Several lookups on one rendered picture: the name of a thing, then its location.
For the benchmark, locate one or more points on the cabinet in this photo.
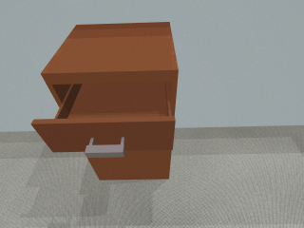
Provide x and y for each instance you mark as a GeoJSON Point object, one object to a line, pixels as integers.
{"type": "Point", "coordinates": [111, 54]}

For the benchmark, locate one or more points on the handle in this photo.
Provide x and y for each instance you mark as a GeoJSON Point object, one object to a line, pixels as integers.
{"type": "Point", "coordinates": [105, 150]}

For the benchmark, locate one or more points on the drawer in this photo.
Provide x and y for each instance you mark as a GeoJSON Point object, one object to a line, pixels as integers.
{"type": "Point", "coordinates": [140, 112]}

